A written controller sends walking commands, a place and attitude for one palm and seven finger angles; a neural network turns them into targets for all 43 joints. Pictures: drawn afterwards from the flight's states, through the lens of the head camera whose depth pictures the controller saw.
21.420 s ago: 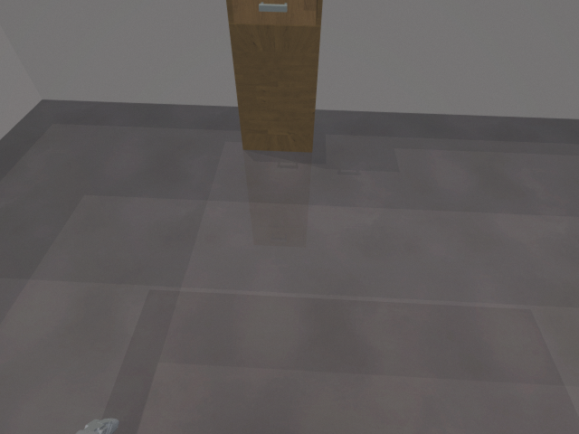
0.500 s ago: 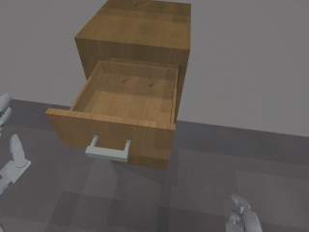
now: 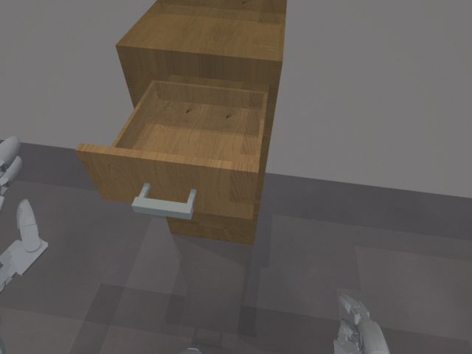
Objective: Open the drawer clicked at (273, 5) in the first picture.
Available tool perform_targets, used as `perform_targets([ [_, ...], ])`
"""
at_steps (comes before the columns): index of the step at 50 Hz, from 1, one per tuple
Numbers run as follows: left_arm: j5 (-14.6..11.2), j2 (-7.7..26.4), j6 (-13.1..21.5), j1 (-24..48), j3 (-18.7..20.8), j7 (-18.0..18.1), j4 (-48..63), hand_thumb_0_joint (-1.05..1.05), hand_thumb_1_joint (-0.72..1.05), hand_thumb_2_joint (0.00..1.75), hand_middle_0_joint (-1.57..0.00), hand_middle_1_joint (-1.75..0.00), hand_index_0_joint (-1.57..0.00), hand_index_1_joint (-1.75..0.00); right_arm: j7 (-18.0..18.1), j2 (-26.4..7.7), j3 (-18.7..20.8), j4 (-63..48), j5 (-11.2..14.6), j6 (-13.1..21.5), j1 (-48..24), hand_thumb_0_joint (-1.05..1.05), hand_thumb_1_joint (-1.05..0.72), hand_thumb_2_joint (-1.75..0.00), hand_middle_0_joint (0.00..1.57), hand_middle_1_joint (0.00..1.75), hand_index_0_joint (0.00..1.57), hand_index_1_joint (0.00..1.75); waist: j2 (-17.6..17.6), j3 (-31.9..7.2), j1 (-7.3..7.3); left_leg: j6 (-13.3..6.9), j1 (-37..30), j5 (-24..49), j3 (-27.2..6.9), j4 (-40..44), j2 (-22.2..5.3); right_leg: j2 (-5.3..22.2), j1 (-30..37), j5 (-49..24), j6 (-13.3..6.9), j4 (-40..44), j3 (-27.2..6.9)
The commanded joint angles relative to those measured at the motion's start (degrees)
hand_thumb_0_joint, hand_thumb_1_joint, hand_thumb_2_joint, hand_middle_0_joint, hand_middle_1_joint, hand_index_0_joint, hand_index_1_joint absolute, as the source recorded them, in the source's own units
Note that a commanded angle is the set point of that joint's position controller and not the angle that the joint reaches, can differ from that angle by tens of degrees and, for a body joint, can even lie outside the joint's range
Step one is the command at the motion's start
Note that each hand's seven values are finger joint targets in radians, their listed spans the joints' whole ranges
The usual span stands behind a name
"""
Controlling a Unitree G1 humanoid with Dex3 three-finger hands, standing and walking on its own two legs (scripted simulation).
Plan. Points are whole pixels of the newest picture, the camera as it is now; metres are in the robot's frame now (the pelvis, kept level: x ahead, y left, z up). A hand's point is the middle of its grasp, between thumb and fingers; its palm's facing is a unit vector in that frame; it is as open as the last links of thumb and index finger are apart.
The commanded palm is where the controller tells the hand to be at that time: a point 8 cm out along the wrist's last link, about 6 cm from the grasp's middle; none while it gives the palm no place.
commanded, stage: step back with the hand held close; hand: left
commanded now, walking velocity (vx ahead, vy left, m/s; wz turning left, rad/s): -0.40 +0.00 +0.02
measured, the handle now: (166, 199) +0.39 +0.18 +0.00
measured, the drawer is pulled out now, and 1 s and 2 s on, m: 0.29 0.29 0.29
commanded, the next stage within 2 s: stop stepping back and stand still in 0.12 s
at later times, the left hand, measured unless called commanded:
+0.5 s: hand out of the picture +0.07 +0.22 +0.19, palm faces +0.39 -0.79 -0.47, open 7.4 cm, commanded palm +0.01 +0.27 +0.19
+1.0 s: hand out of the picture +0.03 +0.23 +0.18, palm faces +0.42 -0.79 -0.44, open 7.4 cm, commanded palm -0.03 +0.27 +0.19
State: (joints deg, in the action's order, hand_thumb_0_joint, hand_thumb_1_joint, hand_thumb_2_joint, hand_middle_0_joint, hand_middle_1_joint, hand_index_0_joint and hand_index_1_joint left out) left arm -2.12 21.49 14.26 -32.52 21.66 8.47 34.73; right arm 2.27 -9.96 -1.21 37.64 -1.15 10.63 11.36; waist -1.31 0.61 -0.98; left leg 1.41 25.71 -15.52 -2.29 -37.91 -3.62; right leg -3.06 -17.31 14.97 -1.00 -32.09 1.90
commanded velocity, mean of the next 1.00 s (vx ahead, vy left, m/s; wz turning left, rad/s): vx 0.04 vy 0.01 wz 0.00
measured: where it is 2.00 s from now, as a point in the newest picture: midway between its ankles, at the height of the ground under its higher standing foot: outside the picture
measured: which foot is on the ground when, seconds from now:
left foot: up 0.00-0.20, down 0.22-0.42, up 0.44-0.60, down 0.62-1.00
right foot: down 0.00-0.64, up 0.66-0.74, down 0.76-1.00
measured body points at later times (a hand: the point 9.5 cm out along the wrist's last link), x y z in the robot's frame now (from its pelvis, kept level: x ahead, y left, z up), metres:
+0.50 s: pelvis -0.11 -0.02 +0.00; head -0.09 -0.01 +0.45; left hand +0.05 +0.26 +0.21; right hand +0.06 -0.24 -0.08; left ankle -0.10 +0.12 -0.69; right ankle -0.04 -0.10 -0.73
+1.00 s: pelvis -0.14 -0.02 +0.01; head -0.14 -0.01 +0.46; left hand +0.00 +0.27 +0.20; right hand +0.03 -0.26 -0.07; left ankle -0.14 +0.09 -0.73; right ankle -0.09 -0.10 -0.73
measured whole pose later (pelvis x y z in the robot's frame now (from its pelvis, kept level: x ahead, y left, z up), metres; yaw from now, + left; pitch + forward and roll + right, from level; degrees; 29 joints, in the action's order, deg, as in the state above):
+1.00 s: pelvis -0.14 -0.02 +0.01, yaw +5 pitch +0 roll +0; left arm -0.8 21.0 12.6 -36.9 19.6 8.7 34.7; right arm 4.4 -13.0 0.4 35.7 -0.9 6.5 14.6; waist 1.2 -0.5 1.2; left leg -1.9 14.4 -15.2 3.6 -29.5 -0.3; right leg -0.1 -18.2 12.1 -2.3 -30.1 4.8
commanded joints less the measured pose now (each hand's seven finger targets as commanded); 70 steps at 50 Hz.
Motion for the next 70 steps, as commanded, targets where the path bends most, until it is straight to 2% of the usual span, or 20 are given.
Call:
perform_targets([
  [1, -0.36, 10.67, 1.50, 0.62, 6.81, 0.61, 7.25, 0.00, 0.90, 0.90, -0.20, -0.30, -0.20, -0.30, 0.29, -7.32, 4.50, -9.39, 1.92, 0.72, -6.12, 0.00, -0.90, -0.90, 0.20, 0.30, 0.20, 0.30, 13.82, -8.11, 0.63, 0.22, 2.72, -12.47, -0.74, -29.41, 4.81, 26.62, -0.06, -18.93, -11.88, 15.98, -21.67],
  [3, 0.23, 8.63, 2.27, -0.53, 6.21, 0.66, 8.59, 0.00, 0.90, 0.90, -0.20, -0.30, -0.20, -0.30, 0.97, -4.46, 2.17, -11.14, 1.12, -0.99, -8.07, 0.00, -0.90, -0.90, 0.20, 0.30, 0.20, 0.30, 10.96, -7.64, 1.40, 0.94, 1.36, -11.88, 1.44, -22.82, 3.32, 20.79, 0.84, -28.93, -9.50, 11.45, -11.50],
  [9, 0.52, 10.00, 2.76, -2.62, 6.37, 0.96, 13.81, 0.00, 0.90, 0.90, -0.20, -0.30, -0.20, -0.30, 2.74, -7.46, 4.06, -10.97, 0.83, -2.50, -4.69, 0.00, -0.90, -0.90, 0.20, 0.30, 0.20, 0.30, 2.25, -10.98, 2.56, -1.86, -12.44, 9.22, 4.14, 19.23, -0.96, 13.35, 5.30, -25.95, -1.50, 1.09, -6.40],
  [11, 0.33, 10.73, 3.95, -1.19, 6.58, 0.40, 18.21, 0.00, 0.90, 0.90, -0.20, -0.30, -0.20, -0.30, 1.78, -9.61, 5.63, -12.61, 1.15, -0.92, -4.59, 0.00, -0.90, -0.90, 0.20, 0.30, 0.20, 0.30, -11.14, -11.25, 1.47, -7.35, -14.69, 33.22, -7.35, 17.81, -16.11, 5.20, -4.05, 0.58, 2.15, -11.08, -1.88],
  [14, -0.24, 11.48, 3.91, -4.65, 9.72, 0.45, 21.38, 0.00, 0.90, 0.90, -0.20, -0.30, -0.20, -0.30, 1.18, -7.83, 5.71, -11.91, 0.31, 1.04, -3.34, 0.00, -0.90, -0.90, 0.20, 0.30, 0.20, 0.30, -17.00, -11.90, 1.81, -8.88, -19.77, 40.35, -5.08, 14.11, -14.83, 3.73, -10.17, 12.37, 1.88, -20.00, -1.83],
  [18, -0.09, 9.12, 1.53, -3.74, 7.44, 0.81, 16.04, 0.00, 0.90, 0.90, -0.20, -0.30, -0.20, -0.30, 0.30, -9.37, 4.18, -12.22, 2.49, 1.14, -4.15, 0.00, -0.90, -0.90, 0.20, 0.30, 0.20, 0.30, -7.35, -3.60, 1.47, -5.61, -3.23, 6.27, -0.84, 12.93, -10.02, 4.55, 6.75, 2.82, 2.36, 1.27, 0.96],
  [20, 0.21, 11.02, 1.02, -0.20, 7.72, 1.04, 13.33, 0.00, 0.90, 0.90, -0.20, -0.30, -0.20, -0.30, 0.61, -9.38, 4.10, -12.31, 2.25, 0.00, -5.08, 0.00, -0.90, -0.90, 0.20, 0.30, 0.20, 0.30, 5.04, -0.10, 2.68, -2.46, -0.95, -14.43, 3.79, 1.37, 0.05, 12.65, 1.01, 10.11, -1.53, 15.49, -11.98],
  [22, -0.11, 12.40, -0.09, 1.03, 8.87, 1.44, 11.00, 0.00, 0.90, 0.90, -0.20, -0.30, -0.20, -0.30, 1.31, -8.55, 4.70, -10.22, 1.97, -1.02, -3.47, 0.00, -0.90, -0.90, 0.20, 0.30, 0.20, 0.30, 15.19, -3.34, 2.02, -1.46, -7.90, -12.25, 4.87, -19.19, 4.95, 21.75, -11.40, 33.01, -6.37, 26.81, -25.26],
  [29, 1.48, 9.07, -0.40, -2.46, 4.53, 2.38, 12.40, 0.00, 0.90, 0.90, -0.20, -0.30, -0.20, -0.30, 2.89, -8.87, 2.98, -10.54, 0.08, -0.94, -2.76, 0.00, -0.90, -0.90, 0.20, 0.30, 0.20, 0.30, 1.33, -2.79, 2.84, -4.70, -13.75, -9.72, 4.94, 18.12, 1.69, 13.29, -3.98, 17.62, -2.98, 13.41, -8.72],
  [31, 1.98, 10.35, 1.30, -1.02, 5.26, 2.58, 15.92, 0.00, 0.90, 0.90, -0.20, -0.30, -0.20, -0.30, 2.63, -10.92, 3.83, -12.38, -0.06, -0.34, -3.16, 0.00, -0.90, -0.90, 0.20, 0.30, 0.20, 0.30, -12.74, -2.43, 1.69, -9.16, -8.95, -14.85, -13.03, 27.36, -11.16, 3.27, -2.55, 8.30, 0.86, -6.88, 0.11],
  [34, 1.89, 11.80, 0.61, -2.68, 7.47, 2.12, 14.63, 0.00, 0.90, 0.90, -0.20, -0.30, -0.20, -0.30, 1.93, -8.86, 3.75, -11.15, 0.71, -0.29, -3.84, 0.00, -0.90, -0.90, 0.20, 0.30, 0.20, 0.30, -10.93, -1.27, 2.05, -9.73, -2.33, -14.43, -10.27, 26.24, -10.69, 3.63, -1.26, 8.89, 1.46, -14.27, 0.39],
  [37, 1.59, 10.46, 0.98, -2.36, 6.76, 1.82, 8.03, 0.00, 0.90, 0.90, -0.20, -0.30, -0.20, -0.30, 2.06, -10.33, 3.47, -9.87, 1.08, -0.44, -4.20, 0.00, -0.90, -0.90, 0.20, 0.30, 0.20, 0.30, -1.45, 2.71, 1.79, -7.09, 3.19, -7.72, -4.09, 16.32, -6.61, 5.36, 7.93, 3.63, 0.50, 5.01, -1.69],
  [41, 0.47, 11.30, 1.62, -1.05, 7.88, 1.25, 7.70, 0.00, 0.90, 0.90, -0.20, -0.30, -0.20, -0.30, 1.72, -9.24, 5.23, -9.10, 1.47, -1.66, -2.09, 0.00, -0.90, -0.90, 0.20, 0.30, 0.20, 0.30, 11.11, -4.02, 1.74, -2.90, -1.53, -10.92, 4.04, -11.28, 3.54, 21.52, 1.92, 22.79, -6.54, 24.07, -26.82],
  [46, 1.03, 8.70, 1.36, -3.33, 5.00, 1.73, 10.45, 0.00, 0.90, 0.90, -0.20, -0.30, -0.20, -0.30, 2.14, -7.94, 3.35, -9.64, 0.57, -1.40, -2.08, 0.00, -0.90, -0.90, 0.20, 0.30, 0.20, 0.30, 4.99, -3.91, 2.84, -3.82, -13.47, -4.29, 5.98, 12.01, 2.60, 15.68, -1.21, 11.13, -4.85, 16.51, -11.82],
  [50, 1.27, 10.07, 2.34, -2.10, 5.79, 2.07, 11.82, 0.00, 0.90, 0.90, -0.20, -0.30, -0.20, -0.30, 2.74, -9.49, 3.59, -11.21, 0.89, -0.81, -3.59, 0.00, -0.90, -0.90, 0.20, 0.30, 0.20, 0.30, -7.56, -2.93, 1.05, -7.46, -7.74, -12.37, -9.09, 24.50, -9.31, 5.90, 1.29, 6.55, 1.28, 0.83, -2.67],
  [53, 1.77, 9.34, 2.42, 0.83, 5.72, 1.98, 9.52, 0.00, 0.90, 0.90, -0.20, -0.30, -0.20, -0.30, 2.69, -9.05, 3.15, -10.96, 1.03, -0.25, -3.84, 0.00, -0.90, -0.90, 0.20, 0.30, 0.20, 0.30, -2.93, 0.48, 1.68, -6.28, -3.57, -4.79, -5.76, 22.27, -6.99, 5.67, 4.76, -2.44, 0.82, 1.89, -2.29],
  [54, 5.92, -0.17, -6.65, 4.57, -17.15, -5.95, -39.08, 0.00, 0.90, 0.90, -0.20, -0.30, -0.20, -0.30, -2.00, -16.60, 7.51, 4.61, 0.56, 2.96, -2.68, 0.00, -0.90, -0.90, 0.20, 0.30, 0.20, 0.30, -0.93, -2.03, 5.62, -6.07, -8.85, 13.94, -4.47, 9.78, -5.89, 8.26, -2.94, -15.26, 0.79, -3.25, -1.53],
  [59, 4.62, 0.90, -14.07, 10.91, -16.06, -7.61, -51.94, 0.00, 0.90, 0.90, -0.20, -0.30, -0.20, -0.30, -1.84, -11.74, 4.87, 3.39, 0.53, -6.66, 2.50, 0.00, -0.90, -0.90, 0.20, 0.30, 0.20, 0.30, 14.05, -8.04, 2.25, -3.73, -9.57, 15.46, 0.51, 3.91, 0.18, 11.78, 5.71, -24.01, -3.65, 2.53, -6.82],
  [65, 3.34, 0.44, -15.22, 18.42, -19.07, -7.43, -74.62, 0.00, 0.90, 0.90, -0.20, -0.30, -0.20, -0.30, -1.53, -9.82, 2.26, 9.64, -0.29, -10.17, -0.44, 0.00, -0.90, -0.90, 0.20, 0.30, 0.20, 0.30, -2.97, 3.47, 1.03, -4.50, -7.97, 4.95, -3.69, 18.16, -3.06, 7.21, 3.52, -2.82, -0.97, 8.69, -5.56],
  [70, 3.08, -1.81, -13.91, 15.37, -19.30, -7.35, -87.16, 0.00, 0.90, 0.90, -0.20, -0.30, -0.20, -0.30, -0.82, -7.08, 1.76, 16.38, 0.24, -10.24, 3.22, 0.00, -0.90, -0.90, 0.20, 0.30, 0.20, 0.30, -4.39, -0.53, 0.89, -3.48, -13.31, 0.97, -0.34, 19.79, -1.58, 8.41, 7.27, -3.07, -1.57, 14.55, -6.76],
])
